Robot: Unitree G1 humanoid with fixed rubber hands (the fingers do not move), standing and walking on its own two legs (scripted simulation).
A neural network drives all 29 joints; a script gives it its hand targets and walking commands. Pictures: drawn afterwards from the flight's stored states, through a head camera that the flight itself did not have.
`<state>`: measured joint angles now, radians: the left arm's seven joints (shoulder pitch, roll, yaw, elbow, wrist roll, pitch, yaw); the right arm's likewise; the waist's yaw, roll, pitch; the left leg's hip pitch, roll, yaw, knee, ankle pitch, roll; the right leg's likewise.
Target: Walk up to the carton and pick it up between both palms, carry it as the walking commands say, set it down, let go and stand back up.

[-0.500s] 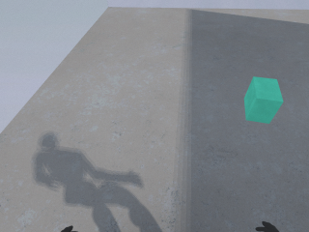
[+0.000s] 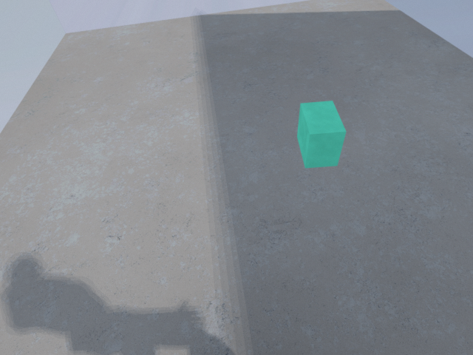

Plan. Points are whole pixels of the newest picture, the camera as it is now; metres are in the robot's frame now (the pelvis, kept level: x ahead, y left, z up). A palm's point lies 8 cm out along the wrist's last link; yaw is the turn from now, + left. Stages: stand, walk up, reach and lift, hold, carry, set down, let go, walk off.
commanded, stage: walk up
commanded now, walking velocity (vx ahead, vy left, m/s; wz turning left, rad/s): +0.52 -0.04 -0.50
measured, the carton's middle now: (318, 134) +1.36 -0.39 -0.63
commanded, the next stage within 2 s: none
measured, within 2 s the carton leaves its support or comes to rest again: neither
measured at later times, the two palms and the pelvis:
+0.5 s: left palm (152, 271) +0.33 +0.23 -0.12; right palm (420, 329) +0.19 -0.28 -0.09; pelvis +0.21 -0.01 +0.01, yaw -10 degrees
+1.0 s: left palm (200, 207) +0.47 +0.13 -0.09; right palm (424, 190) +0.50 -0.42 -0.10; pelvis +0.42 -0.14 +0.02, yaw -14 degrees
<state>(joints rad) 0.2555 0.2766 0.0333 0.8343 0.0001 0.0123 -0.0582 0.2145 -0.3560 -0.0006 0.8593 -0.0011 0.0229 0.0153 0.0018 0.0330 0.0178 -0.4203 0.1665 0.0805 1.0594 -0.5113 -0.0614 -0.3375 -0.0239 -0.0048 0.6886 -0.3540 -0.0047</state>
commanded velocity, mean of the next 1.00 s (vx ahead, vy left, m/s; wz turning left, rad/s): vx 0.49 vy -0.12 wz -0.29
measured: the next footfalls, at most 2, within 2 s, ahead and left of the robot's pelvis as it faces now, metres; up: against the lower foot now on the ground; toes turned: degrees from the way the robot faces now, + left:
left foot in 0.34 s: +0.27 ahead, +0.14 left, +0.00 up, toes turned -1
right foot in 0.72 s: +0.39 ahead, -0.24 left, +0.00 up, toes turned -18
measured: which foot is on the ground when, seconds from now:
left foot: up 0.00-0.32, down 0.34-0.72, up 0.74-1.00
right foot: down 0.00-0.34, up 0.36-0.70, down 0.72-1.00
